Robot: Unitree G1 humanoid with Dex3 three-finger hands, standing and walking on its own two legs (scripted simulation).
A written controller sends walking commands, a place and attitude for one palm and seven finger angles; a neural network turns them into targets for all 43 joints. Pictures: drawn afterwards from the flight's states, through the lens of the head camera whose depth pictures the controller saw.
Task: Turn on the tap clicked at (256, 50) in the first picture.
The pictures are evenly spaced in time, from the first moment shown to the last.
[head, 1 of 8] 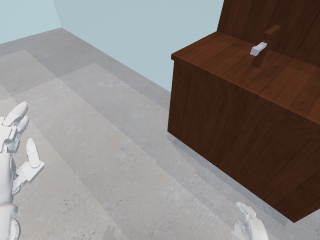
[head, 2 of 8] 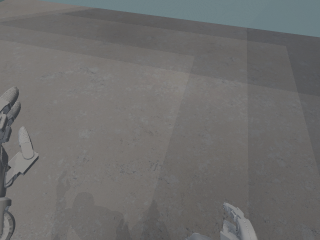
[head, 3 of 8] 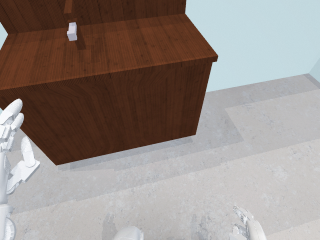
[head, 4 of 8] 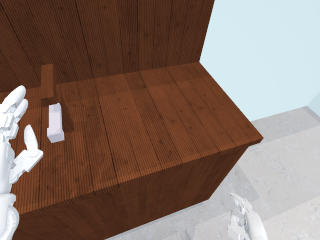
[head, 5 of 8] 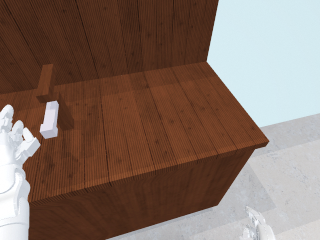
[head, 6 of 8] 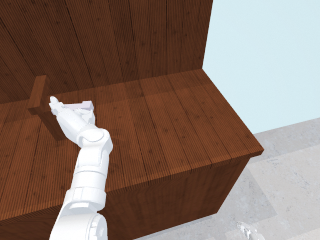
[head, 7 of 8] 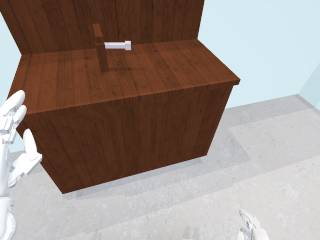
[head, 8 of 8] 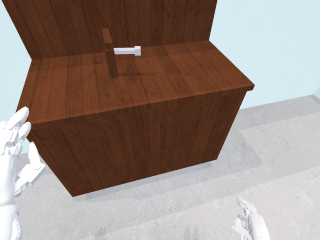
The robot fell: no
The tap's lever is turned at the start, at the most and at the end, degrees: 0 78 78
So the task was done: yes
